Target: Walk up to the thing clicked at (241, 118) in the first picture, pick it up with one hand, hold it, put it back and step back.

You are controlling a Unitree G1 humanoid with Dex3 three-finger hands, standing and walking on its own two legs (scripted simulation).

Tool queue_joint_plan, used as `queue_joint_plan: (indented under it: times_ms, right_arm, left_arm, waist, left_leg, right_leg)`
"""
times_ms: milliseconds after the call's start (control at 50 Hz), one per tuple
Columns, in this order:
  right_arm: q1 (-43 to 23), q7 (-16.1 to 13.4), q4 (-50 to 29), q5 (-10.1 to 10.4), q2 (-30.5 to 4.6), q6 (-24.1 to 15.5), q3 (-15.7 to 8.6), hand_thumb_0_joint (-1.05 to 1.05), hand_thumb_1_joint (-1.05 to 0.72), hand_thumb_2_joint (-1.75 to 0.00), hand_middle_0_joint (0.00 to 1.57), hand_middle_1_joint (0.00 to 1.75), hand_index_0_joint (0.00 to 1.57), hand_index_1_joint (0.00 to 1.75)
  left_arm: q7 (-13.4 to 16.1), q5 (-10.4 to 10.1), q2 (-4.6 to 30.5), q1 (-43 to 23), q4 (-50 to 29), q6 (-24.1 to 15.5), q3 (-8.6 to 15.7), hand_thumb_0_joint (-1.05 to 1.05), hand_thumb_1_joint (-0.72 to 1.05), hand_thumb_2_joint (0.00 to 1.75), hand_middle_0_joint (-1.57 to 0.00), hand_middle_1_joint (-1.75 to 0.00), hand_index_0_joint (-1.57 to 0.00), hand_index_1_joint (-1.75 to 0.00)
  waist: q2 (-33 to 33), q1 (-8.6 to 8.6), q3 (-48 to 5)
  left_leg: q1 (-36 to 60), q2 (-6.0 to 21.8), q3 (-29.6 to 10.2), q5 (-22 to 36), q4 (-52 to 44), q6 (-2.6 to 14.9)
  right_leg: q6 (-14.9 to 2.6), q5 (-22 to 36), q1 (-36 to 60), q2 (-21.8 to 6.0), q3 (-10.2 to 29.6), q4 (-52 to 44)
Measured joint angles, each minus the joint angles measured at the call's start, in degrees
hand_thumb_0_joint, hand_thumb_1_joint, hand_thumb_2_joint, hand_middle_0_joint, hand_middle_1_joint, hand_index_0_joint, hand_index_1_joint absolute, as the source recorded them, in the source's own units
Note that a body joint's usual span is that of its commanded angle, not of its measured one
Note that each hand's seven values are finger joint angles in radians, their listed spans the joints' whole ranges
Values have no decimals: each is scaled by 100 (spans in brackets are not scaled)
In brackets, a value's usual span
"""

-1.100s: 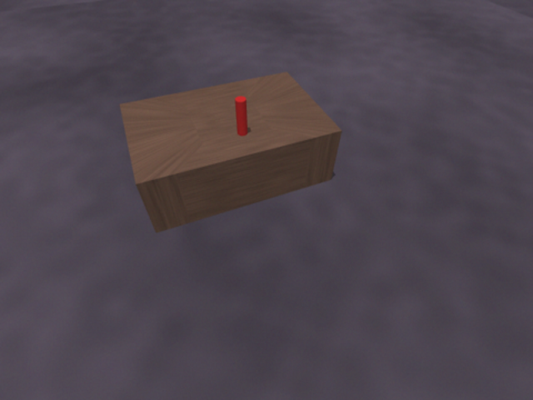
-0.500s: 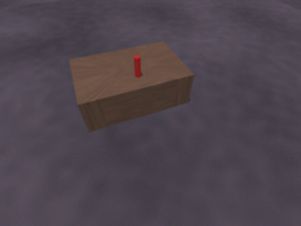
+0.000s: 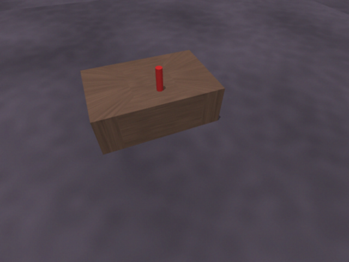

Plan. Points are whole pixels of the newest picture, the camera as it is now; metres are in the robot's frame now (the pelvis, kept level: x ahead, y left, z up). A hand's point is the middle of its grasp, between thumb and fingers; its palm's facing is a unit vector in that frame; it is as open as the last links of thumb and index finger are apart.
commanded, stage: stand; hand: right
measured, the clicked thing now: (159, 79) +1.29 +0.11 -0.36
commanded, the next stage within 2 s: walk up in 0.02 s
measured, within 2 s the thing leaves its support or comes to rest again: neither
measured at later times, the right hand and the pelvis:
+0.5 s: hand (253, 248) +0.20 -0.19 -0.14, palm faces -0.18 +0.88 -0.43, open 7.4 cm; pelvis +0.10 +0.08 -0.02, yaw +12 degrees
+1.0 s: hand (231, 161) +0.48 -0.19 -0.16, palm faces -0.36 +0.86 -0.37, open 7.4 cm; pelvis +0.33 +0.05 -0.01, yaw +19 degrees
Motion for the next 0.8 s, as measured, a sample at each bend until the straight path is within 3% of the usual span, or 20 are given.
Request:
queue_joint_plan:
  times_ms: [40,80,120,180,280,320,360,400,460,620,720,800]
  right_arm:
    - [56,43,-64,-16,-4,5,-53,0,-90,-90,20,30,20,30]
    - [278,154,-231,-66,-47,10,-168,0,-90,-90,21,30,20,30]
    - [470,221,-336,-133,-93,81,-258,0,-90,-90,21,30,20,30]
    - [627,326,-467,-167,-222,101,-371,0,-90,-90,21,30,20,30]
    - [802,488,-790,-144,-410,-11,-542,1,-90,-90,20,30,20,30]
    - [900,497,-909,-150,-473,-101,-607,0,-90,-90,20,30,20,30]
    - [953,431,-1006,-181,-529,-209,-678,0,-90,-90,20,30,20,30]
    - [1001,352,-1127,-154,-500,-280,-672,0,-90,-90,20,30,20,30]
    - [1123,298,-1216,-69,-349,-311,-524,0,-91,-90,20,30,20,30]
    - [1575,265,-1410,-30,-151,-467,-309,0,-90,-90,21,30,20,30]
    - [1733,237,-1508,-22,-217,-510,-296,0,-90,-90,21,30,20,31]
    - [1812,162,-1601,-32,-321,-485,-303,0,-90,-90,21,30,20,31]
  left_arm:
    - [-55,22,-1,19,-47,2,59,1,91,90,-20,-30,-20,-30]
    - [-170,94,20,98,-232,-60,211,1,91,90,-20,-30,-21,-30]
    - [-232,163,85,214,-486,-161,347,1,90,90,-20,-30,-21,-30]
    - [-250,207,174,381,-747,-247,478,1,90,90,-20,-30,-21,-30]
    - [-343,261,469,704,-879,-182,586,1,90,90,-20,-30,-21,-30]
    - [-374,252,595,795,-908,-122,617,1,90,90,-20,-30,-21,-30]
    - [-369,242,681,871,-944,-43,640,1,90,90,-20,-30,-21,-30]
    - [-348,200,684,840,-899,73,617,1,91,90,-20,-30,-20,-30]
    - [-387,103,690,719,-934,76,522,1,91,90,-20,-30,-20,-30]
    - [-577,128,538,703,-1134,52,520,1,91,90,-20,-30,-20,-30]
    - [-638,128,485,626,-1204,54,559,1,91,90,-20,-30,-20,-30]
    - [-603,114,480,535,-1315,-65,605,1,91,90,-20,-30,-20,-30]
  waist:
    - [7,-20,-14]
    - [43,-27,-86]
    - [11,27,-162]
    - [-11,178,-119]
    - [-75,202,-28]
    - [-137,176,-26]
    - [-306,162,12]
    - [-382,39,31]
    - [-495,-34,90]
    - [-426,-109,16]
    - [-254,-136,-16]
    - [-106,-114,-44]
  left_leg:
    - [-70,-7,-41,-145,133,52]
    - [-325,-21,-183,-758,674,169]
    - [-818,-17,-82,-1178,1654,217]
    - [-1523,111,69,-1245,2784,150]
    - [-1797,478,149,-896,2171,59]
    - [-1620,510,265,-493,1664,42]
    - [-1572,312,405,-191,1833,86]
    - [-1618,156,413,-474,2162,184]
    - [-1287,-4,391,-518,1842,298]
    - [-335,-162,173,-493,847,250]
    - [48,-102,-5,-788,699,86]
    - [159,75,-146,-1370,1171,-117]
  right_leg:
    - [-22,-159,-38,-2,-41,100]
    - [-112,-678,-140,1,-180,422]
    - [-186,-587,-155,-52,-330,446]
    - [-198,-407,12,-145,-491,271]
    - [0,-699,376,-326,-748,305]
    - [31,-1111,352,-473,-832,798]
    - [-160,-1681,48,-755,-696,1891]
    - [-265,-2025,-593,-586,-237,3365]
    - [-284,-1613,-1442,-416,-38,4386]
    - [-20,-478,-2361,-618,-14,3027]
    - [-66,-8,-2303,-630,25,2073]
    - [-185,6,-1822,-410,-137,1427]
